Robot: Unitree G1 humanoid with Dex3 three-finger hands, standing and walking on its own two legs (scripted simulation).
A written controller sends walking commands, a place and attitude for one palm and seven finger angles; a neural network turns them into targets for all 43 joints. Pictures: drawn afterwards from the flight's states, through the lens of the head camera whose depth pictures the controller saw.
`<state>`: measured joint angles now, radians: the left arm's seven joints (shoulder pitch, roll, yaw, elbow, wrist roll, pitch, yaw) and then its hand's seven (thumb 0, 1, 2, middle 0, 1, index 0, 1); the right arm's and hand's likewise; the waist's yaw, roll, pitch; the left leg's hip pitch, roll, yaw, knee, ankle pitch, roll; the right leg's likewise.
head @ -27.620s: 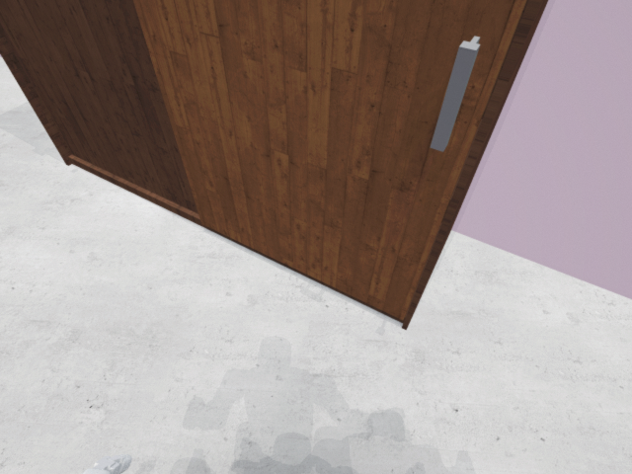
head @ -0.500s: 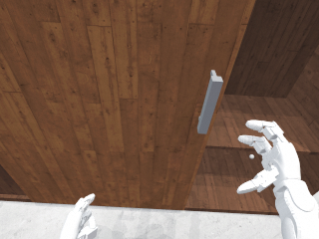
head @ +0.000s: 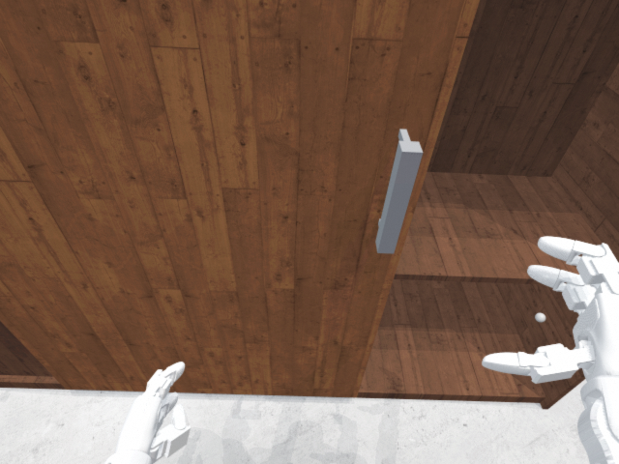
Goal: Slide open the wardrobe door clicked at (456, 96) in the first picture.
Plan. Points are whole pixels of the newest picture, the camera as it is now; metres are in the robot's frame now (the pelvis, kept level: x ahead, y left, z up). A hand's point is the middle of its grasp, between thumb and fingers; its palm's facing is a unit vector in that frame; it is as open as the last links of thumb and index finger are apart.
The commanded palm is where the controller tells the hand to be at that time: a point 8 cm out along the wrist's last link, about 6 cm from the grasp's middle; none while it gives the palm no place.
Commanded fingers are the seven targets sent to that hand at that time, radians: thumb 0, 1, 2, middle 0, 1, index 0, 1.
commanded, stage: draw the hand back to the body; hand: right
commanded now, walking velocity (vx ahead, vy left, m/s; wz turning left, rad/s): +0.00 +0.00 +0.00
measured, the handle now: (393, 193) +0.48 -0.13 +0.12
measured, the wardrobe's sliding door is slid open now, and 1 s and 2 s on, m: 0.62 0.62 0.62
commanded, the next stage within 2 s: step back with the hand held close in 0.92 s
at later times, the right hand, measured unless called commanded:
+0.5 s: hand (589, 314) +0.23 -0.28 +0.16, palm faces +0.42 +0.83 -0.36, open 9.2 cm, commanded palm +0.18 -0.32 +0.18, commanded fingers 0.00 -0.86 -0.88 0.20 0.32 0.20 0.32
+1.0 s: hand (594, 325) +0.22 -0.28 +0.16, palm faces +0.45 +0.82 -0.36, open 7.5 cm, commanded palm +0.17 -0.31 +0.18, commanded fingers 0.00 -0.90 -0.90 0.20 0.30 0.20 0.30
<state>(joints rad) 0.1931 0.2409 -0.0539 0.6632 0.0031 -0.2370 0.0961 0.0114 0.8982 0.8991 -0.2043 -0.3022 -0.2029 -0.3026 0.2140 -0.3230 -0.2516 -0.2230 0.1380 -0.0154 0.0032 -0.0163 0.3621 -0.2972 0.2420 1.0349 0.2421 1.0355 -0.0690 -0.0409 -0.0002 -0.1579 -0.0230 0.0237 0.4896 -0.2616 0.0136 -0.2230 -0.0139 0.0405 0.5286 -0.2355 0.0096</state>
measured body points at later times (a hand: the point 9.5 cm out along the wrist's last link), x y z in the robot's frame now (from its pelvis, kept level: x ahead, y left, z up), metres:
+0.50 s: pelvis +0.03 -0.02 +0.01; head +0.00 -0.01 +0.46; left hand +0.22 +0.20 -0.07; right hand +0.20 -0.33 +0.18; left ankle +0.01 +0.11 -0.74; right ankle +0.04 -0.13 -0.74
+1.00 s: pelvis +0.03 -0.01 +0.01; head -0.01 +0.00 +0.46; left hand +0.21 +0.21 -0.07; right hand +0.19 -0.32 +0.18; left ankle +0.01 +0.11 -0.74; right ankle +0.04 -0.13 -0.74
